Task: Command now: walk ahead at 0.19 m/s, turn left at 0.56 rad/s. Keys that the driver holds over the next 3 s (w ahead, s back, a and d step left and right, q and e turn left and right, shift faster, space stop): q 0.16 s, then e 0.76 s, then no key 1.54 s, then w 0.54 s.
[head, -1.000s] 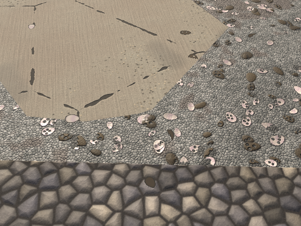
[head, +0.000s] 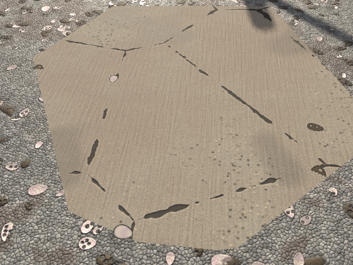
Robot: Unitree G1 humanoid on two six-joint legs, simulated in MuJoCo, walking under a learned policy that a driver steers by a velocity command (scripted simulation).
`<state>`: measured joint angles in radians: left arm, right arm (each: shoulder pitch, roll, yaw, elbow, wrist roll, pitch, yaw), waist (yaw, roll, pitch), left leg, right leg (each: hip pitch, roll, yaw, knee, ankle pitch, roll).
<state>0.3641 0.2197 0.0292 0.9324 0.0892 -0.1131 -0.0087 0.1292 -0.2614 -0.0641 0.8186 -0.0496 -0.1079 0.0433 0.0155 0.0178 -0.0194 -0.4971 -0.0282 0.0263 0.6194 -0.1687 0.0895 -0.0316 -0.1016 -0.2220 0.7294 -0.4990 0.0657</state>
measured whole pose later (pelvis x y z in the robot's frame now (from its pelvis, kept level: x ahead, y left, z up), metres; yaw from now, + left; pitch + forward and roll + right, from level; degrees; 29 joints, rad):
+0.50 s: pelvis +0.07 -0.03 +0.00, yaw +3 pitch +3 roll +0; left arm 0.32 0.26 0.03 0.75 0.01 -0.08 -0.06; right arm 0.09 -0.27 -0.02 0.63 -0.01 -0.06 0.02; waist 0.04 -0.01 0.00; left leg -0.44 -0.03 -0.02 0.68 -0.29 0.02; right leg -0.32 -0.01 0.00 0.70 -0.42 -0.01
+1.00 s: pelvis +0.04 -0.08 +0.01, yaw -13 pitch +1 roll +1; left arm 0.26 0.29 0.04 0.63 0.05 -0.10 -0.07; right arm 0.23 -0.31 -0.07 0.65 -0.03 -0.07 -0.04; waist -0.03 0.00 0.04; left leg -0.48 0.08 0.01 0.91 -0.51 -0.08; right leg -0.28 0.04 -0.03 0.61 -0.35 -0.09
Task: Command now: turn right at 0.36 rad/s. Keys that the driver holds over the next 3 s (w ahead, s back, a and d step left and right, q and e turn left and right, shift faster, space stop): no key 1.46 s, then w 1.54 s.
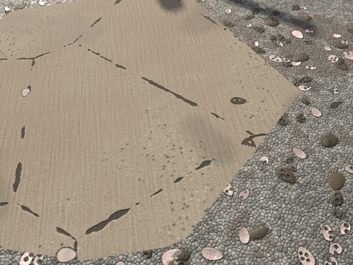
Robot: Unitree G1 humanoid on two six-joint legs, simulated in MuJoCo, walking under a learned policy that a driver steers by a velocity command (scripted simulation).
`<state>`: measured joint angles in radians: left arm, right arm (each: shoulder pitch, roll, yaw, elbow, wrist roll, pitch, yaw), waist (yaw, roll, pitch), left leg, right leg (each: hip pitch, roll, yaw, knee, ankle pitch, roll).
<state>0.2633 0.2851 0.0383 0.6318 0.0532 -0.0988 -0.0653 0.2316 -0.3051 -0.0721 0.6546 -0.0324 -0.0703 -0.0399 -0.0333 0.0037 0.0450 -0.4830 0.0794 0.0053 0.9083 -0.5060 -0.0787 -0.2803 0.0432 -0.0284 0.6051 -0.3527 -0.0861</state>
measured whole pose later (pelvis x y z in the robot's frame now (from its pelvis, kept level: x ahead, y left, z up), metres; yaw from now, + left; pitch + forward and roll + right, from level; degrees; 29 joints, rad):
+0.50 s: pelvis -0.02 +0.00 +0.00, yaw -4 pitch +1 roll +0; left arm 0.17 0.25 0.00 0.64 -0.01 -0.05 -0.11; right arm 0.25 -0.22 0.00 0.78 -0.01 -0.03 0.07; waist -0.03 0.01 0.02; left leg -0.24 0.08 0.02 0.56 -0.33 -0.07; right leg -0.31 0.09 0.03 0.56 -0.27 -0.07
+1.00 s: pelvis -0.03 +0.02 +0.01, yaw -5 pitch +0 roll +0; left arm 0.25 0.26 0.03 0.69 0.00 -0.01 -0.08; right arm 0.13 -0.23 -0.03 0.79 -0.02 -0.02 0.08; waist 0.00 0.01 0.07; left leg -0.17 0.06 0.05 0.46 -0.28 -0.03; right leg -0.22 0.07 0.05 0.44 -0.21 -0.04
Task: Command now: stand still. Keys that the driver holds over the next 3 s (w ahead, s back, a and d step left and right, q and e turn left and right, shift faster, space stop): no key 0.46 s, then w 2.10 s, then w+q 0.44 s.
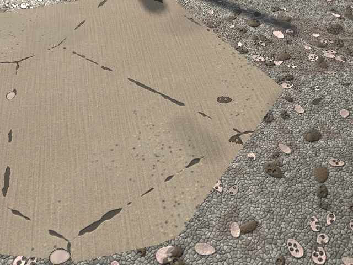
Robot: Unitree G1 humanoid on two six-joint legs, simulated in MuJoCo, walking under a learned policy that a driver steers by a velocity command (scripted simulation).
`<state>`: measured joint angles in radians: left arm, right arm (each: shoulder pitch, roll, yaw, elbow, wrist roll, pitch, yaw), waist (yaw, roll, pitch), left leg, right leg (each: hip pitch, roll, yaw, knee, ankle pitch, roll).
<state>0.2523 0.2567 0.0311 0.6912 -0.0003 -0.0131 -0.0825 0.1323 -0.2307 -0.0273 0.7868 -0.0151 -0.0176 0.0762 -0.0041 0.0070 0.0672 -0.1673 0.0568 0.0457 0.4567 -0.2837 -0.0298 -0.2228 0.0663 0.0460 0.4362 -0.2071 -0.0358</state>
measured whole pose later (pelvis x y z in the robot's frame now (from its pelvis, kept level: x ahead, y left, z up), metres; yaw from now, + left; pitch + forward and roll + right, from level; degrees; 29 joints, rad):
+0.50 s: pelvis +0.01 +0.01 +0.01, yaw +1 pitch -2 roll +0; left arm 0.28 0.24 0.03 0.79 0.01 0.03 -0.08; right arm 0.19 -0.22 -0.04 0.91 -0.02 0.02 0.06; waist -0.01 0.00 0.08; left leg -0.07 0.04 0.04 0.33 -0.23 -0.02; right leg -0.13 0.05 0.04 0.33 -0.16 -0.03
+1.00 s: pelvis +0.16 +0.01 -0.02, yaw +2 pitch +0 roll -3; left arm 0.59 0.13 -0.03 0.93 0.08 -0.12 0.01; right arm 0.10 -0.20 -0.02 0.74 -0.08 -0.08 0.04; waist 0.11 0.05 0.00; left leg -0.59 0.10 -0.04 0.75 0.20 0.05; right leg 0.03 0.07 -0.04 0.45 -0.48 -0.03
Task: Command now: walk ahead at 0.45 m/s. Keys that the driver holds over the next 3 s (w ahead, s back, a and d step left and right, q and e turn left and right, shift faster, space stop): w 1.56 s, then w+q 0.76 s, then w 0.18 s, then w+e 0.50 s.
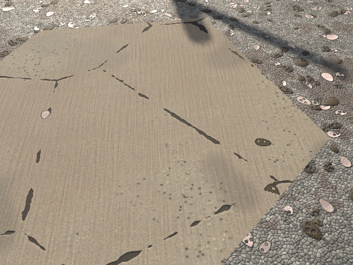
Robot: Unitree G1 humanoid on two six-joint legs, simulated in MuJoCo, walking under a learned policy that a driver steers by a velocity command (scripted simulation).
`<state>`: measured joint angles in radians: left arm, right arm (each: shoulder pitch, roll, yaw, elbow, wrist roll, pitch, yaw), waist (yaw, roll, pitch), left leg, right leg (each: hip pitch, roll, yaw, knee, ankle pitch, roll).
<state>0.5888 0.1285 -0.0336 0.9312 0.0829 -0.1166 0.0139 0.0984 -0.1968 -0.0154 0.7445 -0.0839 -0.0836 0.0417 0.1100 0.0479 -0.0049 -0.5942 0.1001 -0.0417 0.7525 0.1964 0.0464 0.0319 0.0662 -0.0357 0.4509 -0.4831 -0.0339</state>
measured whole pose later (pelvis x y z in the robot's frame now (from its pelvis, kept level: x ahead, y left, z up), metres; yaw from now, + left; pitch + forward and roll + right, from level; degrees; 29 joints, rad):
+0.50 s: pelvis +0.29 +0.05 -0.12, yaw +0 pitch +2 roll +3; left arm 0.11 0.24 0.03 0.79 -0.01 -0.08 0.02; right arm 0.39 -0.24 -0.04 1.02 0.02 -0.09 -0.01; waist -0.07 -0.03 -0.03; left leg -0.14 -0.07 0.03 0.38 -0.27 0.04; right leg -0.69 -0.11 0.06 0.76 -0.02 0.01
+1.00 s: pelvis +0.55 +0.00 -0.11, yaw +0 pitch +2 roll -1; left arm 0.41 0.22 0.05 0.99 -0.01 -0.09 0.01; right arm 0.05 -0.26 -0.05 0.89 0.01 -0.07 0.01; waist 0.07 0.05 -0.01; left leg -0.68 0.09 -0.04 0.63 0.10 0.02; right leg -0.03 0.05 -0.04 0.20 -0.22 -0.05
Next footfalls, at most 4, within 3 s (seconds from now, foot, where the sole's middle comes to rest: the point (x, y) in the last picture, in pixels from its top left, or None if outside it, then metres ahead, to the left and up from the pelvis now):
0.18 left None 0.29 0.16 -0.90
0.62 right None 0.52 -0.10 -0.90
1.16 left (172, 205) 0.83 0.14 -0.90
1.72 right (223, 156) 1.15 -0.09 -0.90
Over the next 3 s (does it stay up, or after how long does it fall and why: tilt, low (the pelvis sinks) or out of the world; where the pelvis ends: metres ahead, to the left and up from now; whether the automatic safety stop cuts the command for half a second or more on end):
stays up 1.66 0.23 -0.12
